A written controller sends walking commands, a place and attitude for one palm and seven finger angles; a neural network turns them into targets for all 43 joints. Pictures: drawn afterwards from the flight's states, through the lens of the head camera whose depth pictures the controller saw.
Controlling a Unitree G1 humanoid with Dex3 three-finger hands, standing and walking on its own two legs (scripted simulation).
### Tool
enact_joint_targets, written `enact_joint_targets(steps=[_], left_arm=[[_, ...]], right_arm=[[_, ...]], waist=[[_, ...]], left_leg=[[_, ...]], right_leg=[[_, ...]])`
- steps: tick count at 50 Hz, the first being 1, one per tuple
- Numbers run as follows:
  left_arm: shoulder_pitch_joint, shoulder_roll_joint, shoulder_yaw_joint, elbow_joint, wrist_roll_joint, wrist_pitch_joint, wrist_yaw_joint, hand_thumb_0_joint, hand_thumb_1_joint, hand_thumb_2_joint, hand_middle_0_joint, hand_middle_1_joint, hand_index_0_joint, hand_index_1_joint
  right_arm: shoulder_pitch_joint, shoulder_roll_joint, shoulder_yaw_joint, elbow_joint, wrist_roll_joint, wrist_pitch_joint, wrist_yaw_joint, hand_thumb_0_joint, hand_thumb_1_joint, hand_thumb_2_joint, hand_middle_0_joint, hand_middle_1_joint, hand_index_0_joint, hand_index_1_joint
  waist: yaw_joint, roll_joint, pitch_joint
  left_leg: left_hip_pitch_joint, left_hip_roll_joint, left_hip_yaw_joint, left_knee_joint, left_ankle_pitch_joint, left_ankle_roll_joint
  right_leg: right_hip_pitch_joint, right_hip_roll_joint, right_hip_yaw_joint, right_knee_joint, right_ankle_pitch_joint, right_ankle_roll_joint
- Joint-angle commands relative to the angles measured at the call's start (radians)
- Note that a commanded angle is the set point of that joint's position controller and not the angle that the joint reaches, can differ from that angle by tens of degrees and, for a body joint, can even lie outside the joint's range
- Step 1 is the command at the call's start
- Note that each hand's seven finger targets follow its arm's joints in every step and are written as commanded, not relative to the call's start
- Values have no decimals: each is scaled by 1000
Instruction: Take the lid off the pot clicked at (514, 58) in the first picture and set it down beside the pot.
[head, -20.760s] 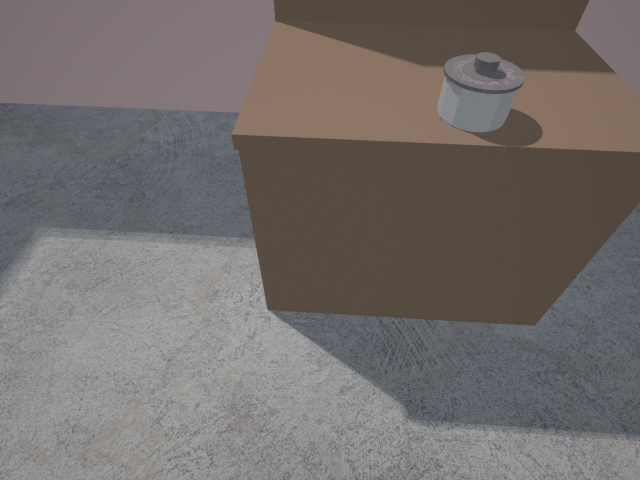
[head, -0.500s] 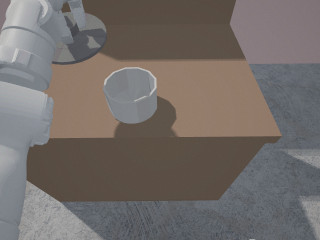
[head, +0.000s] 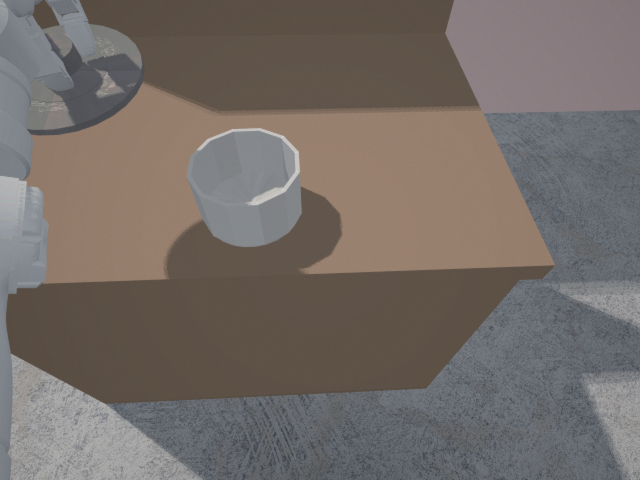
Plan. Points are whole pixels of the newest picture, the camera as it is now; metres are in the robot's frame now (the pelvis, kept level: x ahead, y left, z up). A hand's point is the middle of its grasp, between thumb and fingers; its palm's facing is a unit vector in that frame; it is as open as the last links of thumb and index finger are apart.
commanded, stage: move the lid sideways beside the pot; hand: left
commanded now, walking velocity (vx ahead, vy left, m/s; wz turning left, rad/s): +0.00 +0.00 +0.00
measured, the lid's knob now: (52, 56) +0.53 +0.25 +0.25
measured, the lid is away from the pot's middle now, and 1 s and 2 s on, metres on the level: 0.18 0.22 0.22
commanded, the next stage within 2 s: lower the lid onto the table in 0.78 s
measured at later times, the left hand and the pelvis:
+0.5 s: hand out of the picture +0.48 +0.29 +0.27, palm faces -0.24 -0.14 -0.96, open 7.4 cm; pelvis +0.00 +0.00 +0.00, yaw +1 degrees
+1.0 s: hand out of the picture +0.49 +0.28 +0.27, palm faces -0.26 -0.16 -0.95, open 7.4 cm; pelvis +0.00 +0.00 +0.00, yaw +1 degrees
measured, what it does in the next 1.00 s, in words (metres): stands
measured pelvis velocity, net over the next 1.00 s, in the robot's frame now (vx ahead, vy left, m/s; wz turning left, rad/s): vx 0.00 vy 0.00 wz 0.01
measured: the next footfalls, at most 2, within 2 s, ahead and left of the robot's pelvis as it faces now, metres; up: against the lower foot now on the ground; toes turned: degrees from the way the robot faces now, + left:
none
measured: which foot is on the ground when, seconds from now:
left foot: down 0.00-1.00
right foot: down 0.00-1.00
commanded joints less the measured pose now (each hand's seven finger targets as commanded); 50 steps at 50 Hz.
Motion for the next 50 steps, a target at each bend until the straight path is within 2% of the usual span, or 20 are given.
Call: enact_joint_targets(steps=[1,2,5,6,9,12,13,15,17,21,26,27,30,33,36,41,44,47,48,50], left_arm=[[-667,252,56,-298,29,-26,62,0,687,851,-801,-1079,-871,-1123],[-621,201,13,-260,8,-15,53,0,687,851,-801,-1079,-871,-1123],[-532,298,90,-174,19,-4,45,0,687,851,-801,-1079,-871,-1123],[-523,269,61,-146,19,0,42,0,687,851,-801,-1079,-871,-1123],[-636,215,10,-264,11,-8,47,0,687,851,-801,-1079,-871,-1123],[-635,289,67,-334,15,-29,53,0,687,851,-801,-1079,-871,-1123],[-644,321,96,-345,27,-33,53,0,687,851,-801,-1079,-871,-1123],[-565,289,75,-239,23,-23,42,0,687,851,-801,-1079,-871,-1123],[-504,260,48,-185,5,-15,36,0,687,851,-801,-1079,-871,-1123],[-547,290,53,-181,21,-16,38,0,687,851,-801,-1079,-871,-1123],[-610,359,87,-262,32,-37,48,0,687,851,-801,-1079,-871,-1123],[-591,326,59,-253,19,-37,47,0,687,851,-801,-1079,-871,-1123],[-554,297,38,-186,19,-32,41,0,687,851,-801,-1079,-871,-1123],[-599,339,69,-257,23,-41,45,0,687,851,-801,-1079,-871,-1123],[-623,238,-2,-250,10,-37,39,0,687,851,-801,-1079,-871,-1123],[-599,251,16,-198,10,-36,39,0,687,851,-801,-1079,-871,-1123],[-634,315,60,-234,22,-49,46,0,687,851,-801,-1079,-871,-1123],[-643,288,39,-164,15,-4,37,0,687,851,-801,-1079,-871,-1123],[-650,370,105,-173,37,-4,42,0,687,851,-801,-1079,-871,-1123],[-593,333,71,-86,43,7,41,0,687,851,-801,-1079,-871,-1123]], right_arm=[[17,-148,-49,-91,-8,-38,-16,0,-900,-900,200,300,200,300],[20,-155,-52,-85,-2,-38,-13,0,-900,-900,200,300,200,300],[18,-163,-44,-78,0,-12,-17,0,-900,-900,200,300,200,300],[10,-159,-40,-84,0,-9,-20,0,-900,-900,200,300,200,300],[0,-156,-43,-88,6,-12,-14,0,-900,-900,200,300,200,300],[9,-163,-47,-92,-1,-24,-13,0,-900,-900,200,300,200,300],[19,-155,-47,-93,-6,-28,-13,0,-900,-900,200,300,200,300],[26,-154,-45,-83,-2,-19,-17,0,-900,-900,200,300,200,300],[18,-164,-42,-83,7,-9,-17,0,-900,-900,200,300,200,300],[6,-160,-36,-82,9,-2,-21,0,-900,-900,200,300,200,300],[7,-159,-34,-87,7,-9,-26,0,-900,-900,200,300,200,300],[1,-161,-34,-88,11,-13,-27,0,-900,-900,200,300,200,300],[17,-160,-30,-73,16,-12,-29,0,-900,-900,200,300,200,300],[21,-166,-35,-71,11,-18,-26,0,-900,-900,200,300,200,300],[28,-161,-38,-64,15,-30,-22,0,-900,-900,200,300,200,300],[42,-168,-36,-42,12,-41,-28,0,-900,-900,200,300,200,300],[44,-171,-37,-43,8,-42,-29,0,-900,-900,200,300,200,300],[64,-176,-42,-34,10,-50,-20,0,-900,-900,200,300,200,300],[68,-176,-42,-35,2,-47,-18,0,-900,-900,200,300,200,300],[60,-170,-35,-43,6,-39,-18,0,-900,-900,200,300,200,300]], waist=[[14,105,-564],[6,95,-512],[12,2,-423],[10,-13,-393],[7,85,-457],[15,148,-528],[20,131,-562],[15,56,-490],[13,47,-413],[9,18,-410],[18,91,-487],[13,116,-464],[5,74,-406],[12,99,-463],[0,134,-443],[-3,83,-413],[5,84,-481],[0,97,-468],[10,68,-515],[4,35,-460]], left_leg=[[412,10,-60,90,724,-31],[407,10,-64,93,748,-40],[275,9,-39,64,565,-14],[240,3,-31,55,505,-5],[342,15,-51,66,615,-22],[434,20,-69,101,776,-44],[442,18,-73,106,782,-38],[372,18,-60,95,699,-27],[317,16,-47,84,650,-28],[283,17,-45,68,554,-14],[335,19,-51,77,607,-18],[352,19,-53,87,651,-27],[308,25,-53,68,567,-21],[346,26,-58,74,606,-26],[388,28,-72,75,629,-34],[346,20,-66,60,539,-27],[358,21,-66,73,599,-28],[365,15,-67,83,681,-40],[359,16,-67,88,681,-35],[287,12,-53,82,624,-25]], right_leg=[[106,47,-7,14,341,-39],[74,50,-17,2,342,-42],[113,42,-11,2,315,-37],[121,39,-11,0,300,-38],[82,40,-16,0,300,-41],[67,51,-20,7,332,-45],[88,51,-13,12,331,-39],[93,46,-19,7,316,-35],[86,42,-27,0,316,-40],[98,38,-22,-1,276,-35],[119,38,-16,4,292,-36],[91,41,-23,-2,302,-42],[75,40,-28,-10,253,-36],[89,41,-24,-7,269,-36],[38,47,-34,-18,235,-36],[42,47,-37,-25,213,-37],[78,45,-29,-9,263,-37],[78,48,-36,-3,312,-39],[112,47,-23,8,322,-32],[113,45,-26,16,321,-32]])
